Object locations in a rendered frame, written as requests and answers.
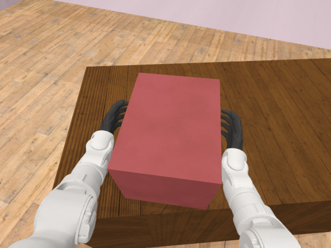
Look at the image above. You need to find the pedestal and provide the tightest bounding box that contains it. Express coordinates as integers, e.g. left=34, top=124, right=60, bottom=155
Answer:
left=52, top=58, right=331, bottom=248

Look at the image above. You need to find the left robot upper arm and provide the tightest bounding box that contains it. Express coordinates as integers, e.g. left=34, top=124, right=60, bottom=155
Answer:
left=7, top=189, right=98, bottom=248

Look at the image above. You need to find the right robot forearm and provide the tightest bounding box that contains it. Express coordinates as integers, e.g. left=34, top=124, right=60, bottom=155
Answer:
left=221, top=148, right=301, bottom=248

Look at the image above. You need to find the right robot upper arm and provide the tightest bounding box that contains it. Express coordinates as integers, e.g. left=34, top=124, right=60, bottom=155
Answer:
left=239, top=228, right=300, bottom=248

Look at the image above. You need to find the left robot forearm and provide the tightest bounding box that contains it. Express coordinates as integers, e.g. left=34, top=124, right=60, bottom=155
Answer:
left=33, top=130, right=114, bottom=233

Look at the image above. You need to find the robot right hand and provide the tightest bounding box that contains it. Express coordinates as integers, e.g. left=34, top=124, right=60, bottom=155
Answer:
left=220, top=110, right=243, bottom=150

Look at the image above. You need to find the carton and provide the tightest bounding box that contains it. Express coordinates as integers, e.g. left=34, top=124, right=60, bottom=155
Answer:
left=107, top=73, right=222, bottom=210

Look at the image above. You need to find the robot left hand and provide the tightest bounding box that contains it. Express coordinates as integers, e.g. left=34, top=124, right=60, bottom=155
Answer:
left=99, top=99, right=129, bottom=134

